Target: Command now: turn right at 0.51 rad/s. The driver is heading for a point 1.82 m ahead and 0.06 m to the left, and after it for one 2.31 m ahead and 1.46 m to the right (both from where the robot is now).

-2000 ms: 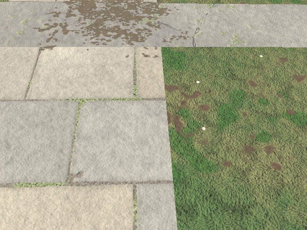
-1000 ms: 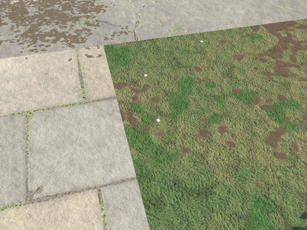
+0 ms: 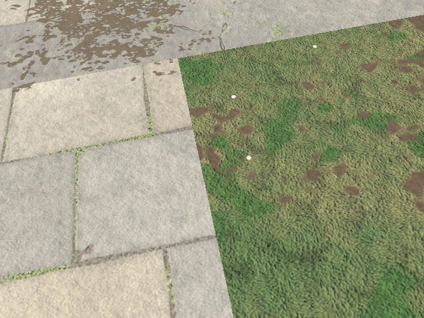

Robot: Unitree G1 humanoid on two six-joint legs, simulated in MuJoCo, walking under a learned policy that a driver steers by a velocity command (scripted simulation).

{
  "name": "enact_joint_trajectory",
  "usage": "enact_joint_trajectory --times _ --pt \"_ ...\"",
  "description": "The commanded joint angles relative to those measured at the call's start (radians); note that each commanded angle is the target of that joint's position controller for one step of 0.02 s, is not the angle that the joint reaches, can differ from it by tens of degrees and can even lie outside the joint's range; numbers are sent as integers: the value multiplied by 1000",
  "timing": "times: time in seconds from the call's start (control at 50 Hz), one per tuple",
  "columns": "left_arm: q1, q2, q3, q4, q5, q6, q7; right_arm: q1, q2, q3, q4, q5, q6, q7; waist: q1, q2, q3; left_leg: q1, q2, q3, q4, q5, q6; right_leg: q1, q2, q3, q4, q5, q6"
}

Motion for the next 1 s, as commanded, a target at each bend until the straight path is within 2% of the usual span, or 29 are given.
enact_joint_trajectory --times 0.02,0.04,0.1,0.16,0.22,0.28,0.38,0.4,0.42,0.44,0.46,0.48,0.5,0.52,0.58,0.62,0.66,0.68,0.7,0.72,0.74,0.76,0.78,0.8,0.84,0.9,0.96,1.0 --pt "-17 173 38 -80 -17 -33 18 -57 -114 -29 -85 -10 -19 -16 4 -108 -113 -262 8 -88 166 79 6 261 -298 428 -296 470 -173" --pt "-34 163 30 -83 -24 -27 28 -47 -112 -31 -78 -11 -20 -15 -9 -121 -121 -218 5 -85 154 137 -1 236 -265 391 -296 505 -154" --pt "-26 153 24 -90 -18 -15 45 -15 -81 -23 -57 0 -21 -3 -14 -134 -156 -177 -28 -72 125 223 -23 257 -225 351 -304 524 -151" --pt "-10 160 27 -92 -23 -6 54 -42 -69 -17 -59 0 -23 -4 2 -140 -141 -190 -37 -80 0 246 -41 286 -212 379 -314 430 -149" --pt "-24 162 29 -98 -19 3 59 -48 -73 -17 -52 4 -27 -1 6 -164 -127 -160 -36 -89 -114 256 -50 267 -205 411 -322 306 -146" --pt "-42 142 21 -99 -7 7 55 -33 -69 -13 -38 6 -33 7 15 -181 -125 -73 -18 -74 -199 248 -47 216 -200 408 -318 248 -149" --pt "-72 61 -19 -65 12 2 33 -1 -39 7 -19 7 -47 30 16 -178 -121 155 12 -33 -424 262 -20 130 -189 369 -301 249 -142" --pt "-84 58 -23 -56 10 0 30 18 -33 10 -11 7 -51 35 -4 -168 -110 215 2 -21 -534 335 -7 111 -178 352 -291 237 -126" --pt "-60 57 -25 -38 8 -6 27 19 -40 12 -11 1 -55 38 -13 -143 -93 263 -1 -26 -650 445 10 100 -159 336 -288 225 -94" --pt "-29 69 -21 -27 14 -16 27 14 -85 7 -23 -10 -58 36 2 -104 -95 297 38 -84 -650 567 33 93 -128 316 -260 186 -50" --pt "11 94 -11 -28 26 -24 28 5 -166 -8 -43 -10 -58 32 50 -1 -99 290 103 -159 -607 748 78 86 -61 252 -197 112 -12" --pt "6 85 -9 -32 25 -28 31 -3 -189 -19 -32 1 -57 36 61 92 -99 227 115 -194 -616 666 137 105 6 155 -174 75 30" --pt "-38 94 -6 -34 23 -26 39 -4 -156 -14 -40 6 -58 41 30 105 -87 175 124 -243 -659 571 163 135 17 120 -138 72 56" --pt "-67 86 -2 -43 18 -21 46 -5 -128 -6 -38 5 -59 41 24 123 -89 160 132 -274 -675 539 166 145 14 105 -119 82 62" --pt "-66 67 6 -58 10 -6 50 8 -140 -10 -55 11 -58 34 13 132 -92 159 124 -317 -649 547 167 131 10 87 -99 101 52" --pt "-54 56 13 -60 6 -9 44 17 -142 -13 -70 15 -47 26 8 92 -105 139 99 -319 -613 527 161 147 -2 82 -110 116 39" --pt "-38 67 25 -58 3 -11 38 12 -131 -13 -93 19 -35 20 0 6 -104 82 39 -270 -533 474 128 176 -49 123 -167 150 7" --pt "-7 77 30 -55 6 -12 36 20 -108 -6 -98 20 -31 19 8 -73 -123 17 -20 -203 -449 329 96 225 -108 195 -235 62 -33" --pt "18 105 38 -53 2 -15 33 29 -83 1 -107 21 -27 21 16 -191 -112 -91 -88 -108 -323 146 68 274 -233 357 -335 -74 -116" --pt "41 134 44 -53 2 -26 34 3 -95 -2 -128 21 -29 26 38 -257 -84 -210 -59 -64 -109 12 56 284 -387 529 -422 -176 -213" --pt "61 125 37 -51 5 -43 39 -27 -120 -13 -140 27 -32 31 46 -186 -47 -297 -11 -103 45 8 57 271 -438 594 -453 -234 -253" --pt "38 118 34 -50 -4 -56 46 -20 -118 -16 -138 31 -32 36 24 -123 -19 -340 18 -123 90 65 59 269 -420 543 -454 -259 -230" --pt "19 117 33 -50 -16 -65 51 -15 -101 -10 -133 30 -34 41 18 -113 -4 -371 38 -120 74 120 55 289 -383 472 -464 -250 -194" --pt "19 123 34 -45 -18 -68 54 -24 -87 -4 -134 26 -36 47 29 -115 -4 -373 50 -100 51 162 48 303 -355 399 -473 -201 -167" --pt "40 132 36 -34 -13 -70 52 -43 -69 6 -143 23 -43 62 51 -123 -22 -309 54 -40 -20 222 34 293 -306 260 -486 -90 -137" --pt "49 159 45 -15 -18 -75 39 -72 -34 28 -162 25 -53 80 65 -138 -35 -167 57 15 -202 258 33 242 -278 111 -478 18 -115" --pt "58 196 56 6 -33 -76 20 -50 -61 25 -164 30 -53 87 54 -159 -35 -34 33 68 -333 257 54 195 -298 59 -453 -4 -104" --pt "42 194 54 16 -46 -71 11 20 -77 15 -144 29 -50 87 3 -140 -42 102 -7 118 -443 305 88 144 -305 17 -373 -22 -74"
